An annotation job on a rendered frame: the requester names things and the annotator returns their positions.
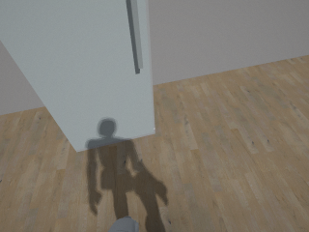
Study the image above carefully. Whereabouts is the fridge door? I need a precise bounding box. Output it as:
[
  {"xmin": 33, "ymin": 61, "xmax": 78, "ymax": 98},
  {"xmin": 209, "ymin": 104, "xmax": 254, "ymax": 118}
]
[{"xmin": 0, "ymin": 0, "xmax": 154, "ymax": 151}]

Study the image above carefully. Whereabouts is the handle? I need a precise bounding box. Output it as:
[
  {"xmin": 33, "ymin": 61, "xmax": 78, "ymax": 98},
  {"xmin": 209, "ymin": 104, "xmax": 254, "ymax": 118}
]
[{"xmin": 130, "ymin": 0, "xmax": 144, "ymax": 69}]

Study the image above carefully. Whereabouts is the robot left thigh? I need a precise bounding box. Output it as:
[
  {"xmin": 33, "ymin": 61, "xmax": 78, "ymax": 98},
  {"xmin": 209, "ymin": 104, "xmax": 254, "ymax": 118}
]
[{"xmin": 108, "ymin": 217, "xmax": 139, "ymax": 232}]

